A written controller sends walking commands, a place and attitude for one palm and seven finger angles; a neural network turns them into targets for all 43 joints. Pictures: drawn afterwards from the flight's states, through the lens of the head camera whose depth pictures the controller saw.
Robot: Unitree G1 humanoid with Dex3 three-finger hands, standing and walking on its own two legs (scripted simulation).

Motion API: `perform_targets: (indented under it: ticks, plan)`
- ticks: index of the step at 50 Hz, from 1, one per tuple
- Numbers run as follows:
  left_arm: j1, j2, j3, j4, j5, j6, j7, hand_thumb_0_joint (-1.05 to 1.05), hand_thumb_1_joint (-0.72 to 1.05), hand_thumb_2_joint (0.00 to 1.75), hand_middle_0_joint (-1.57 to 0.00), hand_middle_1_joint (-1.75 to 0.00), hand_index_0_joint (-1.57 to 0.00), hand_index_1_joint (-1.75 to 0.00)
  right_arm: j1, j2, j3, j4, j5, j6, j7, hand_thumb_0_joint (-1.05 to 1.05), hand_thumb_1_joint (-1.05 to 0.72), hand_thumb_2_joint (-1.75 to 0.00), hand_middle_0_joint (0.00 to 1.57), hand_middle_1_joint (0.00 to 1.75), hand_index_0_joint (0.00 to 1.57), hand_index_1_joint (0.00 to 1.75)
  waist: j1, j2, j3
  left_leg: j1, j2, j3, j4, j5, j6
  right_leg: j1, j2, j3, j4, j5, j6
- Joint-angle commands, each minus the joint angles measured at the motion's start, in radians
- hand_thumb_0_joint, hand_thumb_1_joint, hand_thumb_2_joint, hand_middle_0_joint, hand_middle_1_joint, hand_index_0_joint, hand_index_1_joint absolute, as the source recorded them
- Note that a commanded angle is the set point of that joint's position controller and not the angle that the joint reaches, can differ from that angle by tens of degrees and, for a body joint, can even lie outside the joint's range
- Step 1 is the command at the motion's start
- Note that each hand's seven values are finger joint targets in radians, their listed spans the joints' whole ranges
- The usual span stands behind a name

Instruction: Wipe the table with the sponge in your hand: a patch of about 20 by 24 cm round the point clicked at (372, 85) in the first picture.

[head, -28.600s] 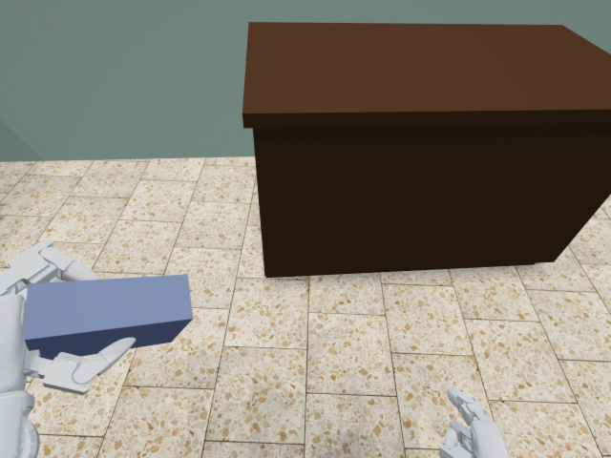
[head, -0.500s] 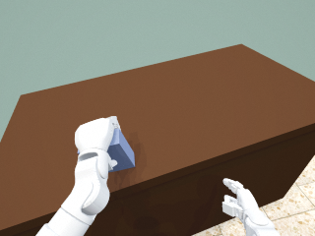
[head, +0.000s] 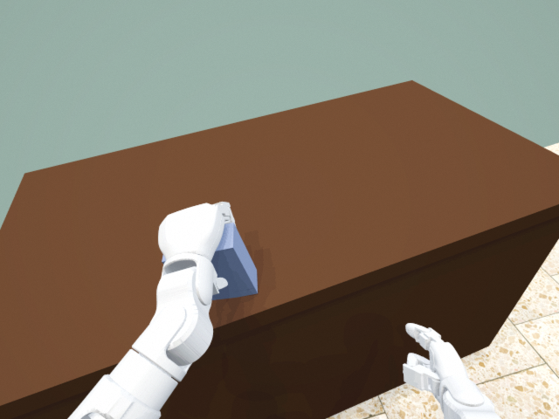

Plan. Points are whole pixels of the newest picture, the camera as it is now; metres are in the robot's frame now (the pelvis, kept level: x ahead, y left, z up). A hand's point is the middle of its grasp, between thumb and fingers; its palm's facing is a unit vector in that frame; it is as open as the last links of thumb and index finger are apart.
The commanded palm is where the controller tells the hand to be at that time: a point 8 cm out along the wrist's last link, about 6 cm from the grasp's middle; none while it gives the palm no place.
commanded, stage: wipe forward along the third lane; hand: left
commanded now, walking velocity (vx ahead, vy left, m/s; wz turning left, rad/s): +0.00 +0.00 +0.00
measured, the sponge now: (219, 273) +0.32 +0.15 +0.06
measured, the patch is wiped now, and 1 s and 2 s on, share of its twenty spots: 0.85 0.95 0.95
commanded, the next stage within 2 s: wipe back along the third lane in 1.58 s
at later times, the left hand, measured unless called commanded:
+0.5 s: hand (211, 229) +0.37 +0.17 +0.11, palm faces +0.05 -0.12 -0.99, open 9.3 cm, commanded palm +0.33 +0.18 +0.14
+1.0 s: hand (203, 212) +0.40 +0.19 +0.11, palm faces +0.00 -0.08 -1.00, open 9.4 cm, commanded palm +0.38 +0.20 +0.15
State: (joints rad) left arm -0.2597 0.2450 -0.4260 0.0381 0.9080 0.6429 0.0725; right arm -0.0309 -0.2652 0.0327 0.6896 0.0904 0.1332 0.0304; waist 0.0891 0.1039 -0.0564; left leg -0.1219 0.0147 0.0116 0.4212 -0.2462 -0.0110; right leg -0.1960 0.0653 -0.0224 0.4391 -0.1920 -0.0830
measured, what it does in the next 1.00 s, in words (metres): stands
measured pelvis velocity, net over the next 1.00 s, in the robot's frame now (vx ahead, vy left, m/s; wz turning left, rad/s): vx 0.00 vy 0.00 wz -0.01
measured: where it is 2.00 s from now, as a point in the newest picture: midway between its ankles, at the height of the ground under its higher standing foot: outside the picture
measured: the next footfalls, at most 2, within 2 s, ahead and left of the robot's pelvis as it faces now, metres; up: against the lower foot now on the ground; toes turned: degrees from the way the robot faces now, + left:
none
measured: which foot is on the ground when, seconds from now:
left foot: down 0.00-1.00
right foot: down 0.00-1.00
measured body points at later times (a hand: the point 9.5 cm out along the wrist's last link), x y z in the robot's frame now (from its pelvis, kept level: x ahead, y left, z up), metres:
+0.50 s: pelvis +0.00 +0.00 +0.00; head -0.03 -0.04 +0.45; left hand +0.36 +0.17 +0.16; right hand +0.21 -0.22 -0.10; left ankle -0.01 +0.14 -0.74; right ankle +0.03 -0.06 -0.74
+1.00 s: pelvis +0.00 +0.00 +0.00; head -0.02 -0.03 +0.45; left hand +0.40 +0.19 +0.17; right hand +0.19 -0.23 -0.11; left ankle -0.01 +0.14 -0.74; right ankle +0.03 -0.06 -0.74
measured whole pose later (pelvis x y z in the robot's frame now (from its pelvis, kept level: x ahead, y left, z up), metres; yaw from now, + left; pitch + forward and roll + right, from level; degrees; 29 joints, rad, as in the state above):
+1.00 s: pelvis +0.00 +0.00 +0.00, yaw -1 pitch +3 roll +1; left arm -0.71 0.23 -0.27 0.72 0.95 0.60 0.08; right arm 0.06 -0.27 0.05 0.73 0.09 0.13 -0.04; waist 0.01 0.06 -0.11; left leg -0.25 0.01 0.02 0.41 -0.22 -0.01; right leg -0.32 0.06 -0.01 0.43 -0.16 -0.07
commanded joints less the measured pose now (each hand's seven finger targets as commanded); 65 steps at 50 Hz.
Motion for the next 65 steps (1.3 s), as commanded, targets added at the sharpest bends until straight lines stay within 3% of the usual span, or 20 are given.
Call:
perform_targets:
  ticks: [1, 3, 5, 7, 9, 10, 11, 15, 17, 20, 22, 25, 29, 35, 38, 40, 52, 55, 62, 65]
  plan:
    - [-0.365, 0.057, 0.090, -0.071, 0.008, -0.021, 0.038, 0.00, 0.10, 1.30, -1.20, -1.60, -1.20, -1.60, -0.270, -0.063, -0.018, -0.188, 0.005, -0.057, -0.017, 0.00, -0.90, -0.90, 0.20, 0.30, 0.20, 0.30, -0.009, -0.193, -0.156, -0.045, -0.044, 0.003, -0.036, 0.093, 0.054, 0.094, -0.062, 0.141, -0.126, -0.045, 0.023]
    - [-0.383, 0.039, 0.079, 0.004, 0.015, -0.017, 0.038, 0.00, 0.10, 1.30, -1.20, -1.60, -1.20, -1.60, -0.258, -0.066, -0.017, -0.172, 0.006, -0.055, -0.022, 0.00, -0.90, -0.90, 0.20, 0.30, 0.20, 0.30, -0.016, -0.196, -0.134, -0.054, -0.041, -0.002, -0.041, 0.083, 0.050, 0.068, -0.058, 0.132, -0.123, -0.051, 0.022]
    - [-0.396, 0.098, 0.133, 0.013, 0.022, -0.015, 0.044, 0.00, 0.10, 1.30, -1.20, -1.60, -1.20, -1.60, -0.257, -0.072, -0.018, -0.174, 0.003, -0.051, -0.025, 0.00, -0.90, -0.90, 0.20, 0.30, 0.20, 0.30, -0.005, -0.178, -0.156, -0.058, -0.044, -0.002, -0.046, 0.079, 0.049, 0.084, -0.058, 0.146, -0.126, -0.058, 0.018]
    - [-0.411, 0.053, 0.097, 0.081, 0.024, -0.005, 0.044, 0.00, 0.10, 1.30, -1.20, -1.60, -1.20, -1.60, -0.252, -0.067, -0.016, -0.170, 0.006, -0.049, -0.029, 0.00, -0.90, -0.90, 0.20, 0.30, 0.20, 0.30, -0.016, -0.203, -0.139, -0.075, -0.042, 0.005, -0.046, 0.067, 0.048, 0.072, -0.061, 0.132, -0.127, -0.075, 0.024]
    - [-0.441, 0.087, 0.128, 0.140, 0.027, 0.006, 0.045, 0.00, 0.10, 1.30, -1.20, -1.60, -1.20, -1.60, -0.248, -0.076, -0.015, -0.159, 0.004, -0.042, -0.039, 0.00, -0.90, -0.90, 0.20, 0.30, 0.20, 0.30, -0.019, -0.202, -0.125, -0.089, -0.043, 0.009, -0.046, 0.050, 0.046, 0.060, -0.064, 0.146, -0.141, -0.101, 0.026]
    - [-0.471, 0.156, 0.188, 0.151, 0.030, 0.005, 0.051, 0.00, 0.10, 1.30, -1.20, -1.60, -1.20, -1.60, -0.240, -0.083, -0.016, -0.153, 0.003, -0.039, -0.044, 0.00, -0.90, -0.90, 0.20, 0.30, 0.20, 0.30, -0.016, -0.202, -0.134, -0.093, -0.043, 0.004, -0.052, 0.036, 0.044, 0.066, -0.064, 0.160, -0.144, -0.124, 0.023]
    - [-0.478, 0.091, 0.132, 0.172, 0.033, 0.014, 0.049, 0.00, 0.10, 1.30, -1.20, -1.60, -1.20, -1.60, -0.246, -0.073, -0.013, -0.166, 0.004, -0.042, -0.046, 0.00, -0.90, -0.90, 0.20, 0.30, 0.20, 0.30, -0.017, -0.203, -0.140, -0.103, -0.045, 0.014, -0.052, 0.037, 0.047, 0.074, -0.068, 0.141, -0.139, -0.126, 0.029]
    - [-0.486, 0.133, 0.176, 0.264, 0.045, 0.035, 0.050, 0.00, 0.10, 1.30, -1.20, -1.60, -1.20, -1.60, -0.227, -0.084, -0.015, -0.151, 0.004, -0.035, -0.048, 0.00, -0.90, -0.90, 0.20, 0.30, 0.20, 0.30, -0.010, -0.178, -0.170, -0.118, -0.047, 0.010, -0.057, 0.048, 0.041, 0.080, -0.064, 0.144, -0.124, -0.095, 0.023]
    - [-0.481, 0.079, 0.130, 0.300, 0.049, 0.048, 0.046, 0.00, 0.10, 1.30, -1.20, -1.60, -1.20, -1.60, -0.224, -0.080, -0.014, -0.156, 0.006, -0.034, -0.042, 0.00, -0.90, -0.90, 0.20, 0.30, 0.20, 0.30, -0.018, -0.200, -0.173, -0.125, -0.044, 0.013, -0.053, 0.072, 0.043, 0.084, -0.063, 0.122, -0.109, -0.047, 0.025]
    - [-0.487, 0.120, 0.165, 0.339, 0.059, 0.061, 0.039, 0.00, 0.10, 1.30, -1.20, -1.60, -1.20, -1.60, -0.213, -0.092, -0.017, -0.152, 0.005, -0.028, -0.040, 0.00, -0.90, -0.90, 0.20, 0.30, 0.20, 0.30, -0.014, -0.208, -0.180, -0.140, -0.046, 0.010, -0.054, 0.072, 0.043, 0.087, -0.062, 0.137, -0.109, -0.035, 0.024]
    - [-0.519, 0.073, 0.116, 0.370, 0.068, 0.063, 0.035, 0.00, 0.10, 1.30, -1.20, -1.60, -1.20, -1.60, -0.205, -0.089, -0.017, -0.153, 0.007, -0.029, -0.042, 0.00, -0.90, -0.90, 0.20, 0.30, 0.20, 0.30, -0.028, -0.207, -0.166, -0.141, -0.045, 0.017, -0.050, 0.065, 0.045, 0.065, -0.063, 0.121, -0.107, -0.045, 0.027]
    - [-0.536, 0.144, 0.175, 0.413, 0.083, 0.060, 0.037, 0.00, 0.10, 1.30, -1.20, -1.60, -1.20, -1.60, -0.193, -0.098, -0.020, -0.141, 0.004, -0.031, -0.046, 0.00, -0.90, -0.90, 0.20, 0.30, 0.20, 0.30, -0.020, -0.222, -0.176, -0.152, -0.048, 0.011, -0.048, 0.061, 0.043, 0.070, -0.061, 0.141, -0.110, -0.046, 0.025]
    - [-0.538, 0.123, 0.159, 0.472, 0.077, 0.057, 0.040, 0.00, 0.10, 1.30, -1.20, -1.60, -1.20, -1.60, -0.178, -0.096, -0.018, -0.138, 0.003, -0.035, -0.049, 0.00, -0.90, -0.90, 0.20, 0.30, 0.20, 0.30, -0.023, -0.227, -0.165, -0.166, -0.047, 0.018, -0.047, 0.056, 0.042, 0.063, -0.063, 0.130, -0.106, -0.037, 0.031]
    - [-0.616, 0.208, 0.218, 0.526, 0.087, 0.031, 0.041, 0.00, 0.10, 1.30, -1.20, -1.60, -1.20, -1.60, -0.153, -0.104, -0.018, -0.126, -0.002, -0.039, -0.067, 0.00, -0.90, -0.90, 0.20, 0.30, 0.20, 0.30, -0.029, -0.203, -0.167, -0.173, -0.045, 0.012, -0.054, 0.038, 0.038, 0.053, -0.068, 0.151, -0.121, -0.080, 0.030]
    - [-0.629, 0.167, 0.184, 0.559, 0.089, 0.020, 0.038, 0.00, 0.10, 1.30, -1.20, -1.60, -1.20, -1.60, -0.137, -0.099, -0.017, -0.129, -0.001, -0.042, -0.068, 0.00, -0.90, -0.90, 0.20, 0.30, 0.20, 0.30, -0.038, -0.193, -0.173, -0.179, -0.044, 0.015, -0.053, 0.046, 0.040, 0.054, -0.069, 0.138, -0.113, -0.052, 0.031]
    - [-0.645, 0.212, 0.227, 0.558, 0.087, 0.010, 0.041, 0.00, 0.10, 1.30, -1.20, -1.60, -1.20, -1.60, -0.130, -0.101, -0.019, -0.132, -0.004, -0.041, -0.070, 0.00, -0.90, -0.90, 0.20, 0.30, 0.20, 0.30, -0.031, -0.202, -0.206, -0.179, -0.044, 0.012, -0.056, 0.054, 0.040, 0.074, -0.069, 0.137, -0.110, -0.036, 0.032]
    - [-0.811, 0.196, 0.205, 0.706, 0.089, -0.056, 0.051, 0.00, 0.10, 1.30, -1.20, -1.60, -1.20, -1.60, -0.054, -0.104, -0.021, -0.102, -0.003, -0.058, -0.087, 0.00, -0.90, -0.90, 0.20, 0.30, 0.20, 0.30, -0.076, -0.192, -0.226, -0.195, -0.035, 0.014, -0.048, 0.050, 0.045, 0.041, -0.073, 0.105, -0.098, 0.008, 0.042]
    - [-0.809, 0.240, 0.246, 0.719, 0.079, -0.074, 0.052, 0.00, 0.10, 1.30, -1.20, -1.60, -1.20, -1.60, -0.044, -0.108, -0.023, -0.101, -0.003, -0.059, -0.088, 0.00, -0.90, -0.90, 0.20, 0.30, 0.20, 0.30, -0.066, -0.219, -0.256, -0.210, -0.037, 0.011, -0.051, 0.065, 0.043, 0.076, -0.076, 0.113, -0.095, 0.053, 0.044]
    - [-0.884, 0.248, 0.236, 0.782, 0.097, -0.111, 0.055, 0.00, 0.10, 1.30, -1.20, -1.60, -1.20, -1.60, 0.006, -0.111, -0.027, -0.084, -0.005, -0.063, -0.092, 0.00, -0.90, -0.90, 0.20, 0.30, 0.20, 0.30, -0.092, -0.185, -0.254, -0.214, -0.034, 0.014, -0.043, 0.068, 0.047, 0.053, -0.076, 0.098, -0.086, 0.082, 0.048]
    - [-0.938, 0.307, 0.277, 0.819, 0.097, -0.126, 0.058, 0.00, 0.10, 1.30, -1.20, -1.60, -1.20, -1.60, 0.023, -0.117, -0.026, -0.071, -0.005, -0.068, -0.097, 0.00, -0.90, -0.90, 0.20, 0.30, 0.20, 0.30, -0.098, -0.198, -0.253, -0.234, -0.033, 0.008, -0.046, 0.059, 0.047, 0.053, -0.076, 0.107, -0.090, 0.068, 0.050]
